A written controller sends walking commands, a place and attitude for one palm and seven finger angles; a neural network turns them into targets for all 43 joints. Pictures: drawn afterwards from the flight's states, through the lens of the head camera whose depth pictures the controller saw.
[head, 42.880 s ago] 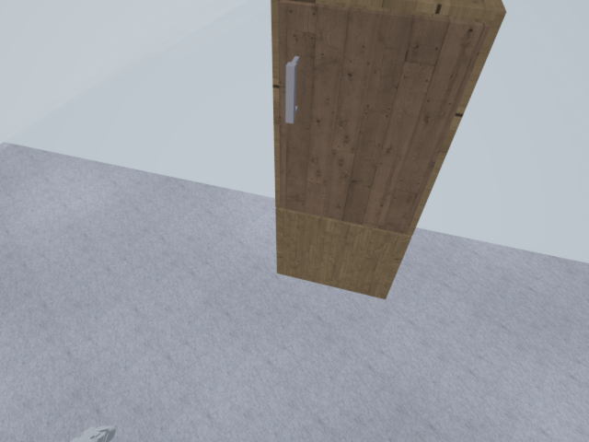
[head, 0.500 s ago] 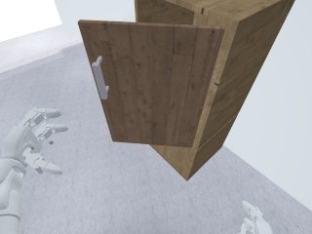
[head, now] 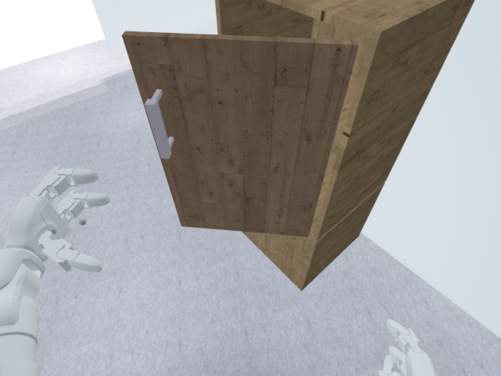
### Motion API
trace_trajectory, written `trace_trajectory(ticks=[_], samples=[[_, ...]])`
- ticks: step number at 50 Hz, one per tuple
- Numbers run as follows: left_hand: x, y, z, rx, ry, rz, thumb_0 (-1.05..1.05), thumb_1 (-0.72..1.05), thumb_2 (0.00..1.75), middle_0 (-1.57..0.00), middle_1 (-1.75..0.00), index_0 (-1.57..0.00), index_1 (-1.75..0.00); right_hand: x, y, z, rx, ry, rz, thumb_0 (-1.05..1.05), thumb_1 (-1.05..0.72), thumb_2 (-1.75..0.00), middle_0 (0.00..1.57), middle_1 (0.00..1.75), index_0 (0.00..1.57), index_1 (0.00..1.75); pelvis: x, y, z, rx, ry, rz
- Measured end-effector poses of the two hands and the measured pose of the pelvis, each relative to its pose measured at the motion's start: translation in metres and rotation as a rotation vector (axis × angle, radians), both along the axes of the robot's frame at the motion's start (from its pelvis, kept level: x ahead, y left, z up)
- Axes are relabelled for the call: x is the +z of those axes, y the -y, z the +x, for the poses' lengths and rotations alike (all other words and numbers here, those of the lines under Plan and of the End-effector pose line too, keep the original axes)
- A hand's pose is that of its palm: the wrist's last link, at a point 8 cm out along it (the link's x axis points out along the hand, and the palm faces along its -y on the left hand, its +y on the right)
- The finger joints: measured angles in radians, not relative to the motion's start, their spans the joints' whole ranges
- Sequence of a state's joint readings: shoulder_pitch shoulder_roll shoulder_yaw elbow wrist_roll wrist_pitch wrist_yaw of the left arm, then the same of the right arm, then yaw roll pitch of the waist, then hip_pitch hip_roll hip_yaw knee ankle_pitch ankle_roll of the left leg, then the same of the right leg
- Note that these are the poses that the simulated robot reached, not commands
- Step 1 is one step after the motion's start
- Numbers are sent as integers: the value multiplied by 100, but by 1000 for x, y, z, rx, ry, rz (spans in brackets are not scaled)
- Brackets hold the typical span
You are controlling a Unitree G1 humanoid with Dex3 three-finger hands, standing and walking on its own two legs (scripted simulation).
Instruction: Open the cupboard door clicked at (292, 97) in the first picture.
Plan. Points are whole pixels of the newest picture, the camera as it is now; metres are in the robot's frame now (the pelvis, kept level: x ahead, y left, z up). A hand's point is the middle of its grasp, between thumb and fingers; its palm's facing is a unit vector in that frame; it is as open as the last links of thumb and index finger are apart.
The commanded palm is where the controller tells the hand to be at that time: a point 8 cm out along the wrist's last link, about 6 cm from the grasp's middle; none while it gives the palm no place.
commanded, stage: move the hooked fingers beside the handle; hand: left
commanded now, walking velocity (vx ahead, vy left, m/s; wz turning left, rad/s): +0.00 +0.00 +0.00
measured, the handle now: (162, 125) +0.56 +0.23 +0.09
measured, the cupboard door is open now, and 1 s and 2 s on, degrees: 43 43 43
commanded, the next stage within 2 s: none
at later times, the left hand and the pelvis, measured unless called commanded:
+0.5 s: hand (103, 184) +0.38 +0.28 +0.10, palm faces -0.01 -1.00 -0.01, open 14.0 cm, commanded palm +0.36 +0.33 +0.10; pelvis +0.00 +0.01 +0.00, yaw -1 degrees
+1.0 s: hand (115, 155) +0.46 +0.29 +0.10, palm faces -0.03 -1.00 +0.01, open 14.0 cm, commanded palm +0.44 +0.34 +0.10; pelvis +0.00 +0.02 -0.01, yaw -2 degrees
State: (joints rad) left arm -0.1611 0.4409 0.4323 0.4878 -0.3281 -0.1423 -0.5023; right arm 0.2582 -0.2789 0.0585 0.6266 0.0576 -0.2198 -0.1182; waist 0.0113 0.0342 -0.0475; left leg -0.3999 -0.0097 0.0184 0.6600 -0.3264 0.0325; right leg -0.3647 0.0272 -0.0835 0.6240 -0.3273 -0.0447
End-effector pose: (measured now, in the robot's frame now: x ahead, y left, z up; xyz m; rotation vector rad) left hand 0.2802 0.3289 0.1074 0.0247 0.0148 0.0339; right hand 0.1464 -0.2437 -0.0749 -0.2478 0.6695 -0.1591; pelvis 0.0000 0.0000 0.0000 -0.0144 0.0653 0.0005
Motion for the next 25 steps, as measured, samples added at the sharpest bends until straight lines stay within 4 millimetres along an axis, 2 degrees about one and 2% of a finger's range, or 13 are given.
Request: trace_trajectory(ticks=[7,15,25], samples=[[1,-2,24,-14,-5,-3,-1,-51,30,-30,-120,-31,-120,-5,7,-13,-17,-47,-19,2,-90,-90,20,30,20,30,-2,1,-3,2,-16,-2],[0,-1,55,-38,-10,-10,-1,-50,30,-30,-120,-30,-120,-12,16,-42,-69,-129,-30,2,-90,-90,20,30,20,30,-4,-2,-3,-13,-44,-2],[-3,-2,80,-43,-7,-13,-1,-50,30,-30,-120,-30,-120,-19,17,-75,-121,-244,-36,2,-90,-90,20,30,20,30,-5,-8,0,-24,-71,-5]])
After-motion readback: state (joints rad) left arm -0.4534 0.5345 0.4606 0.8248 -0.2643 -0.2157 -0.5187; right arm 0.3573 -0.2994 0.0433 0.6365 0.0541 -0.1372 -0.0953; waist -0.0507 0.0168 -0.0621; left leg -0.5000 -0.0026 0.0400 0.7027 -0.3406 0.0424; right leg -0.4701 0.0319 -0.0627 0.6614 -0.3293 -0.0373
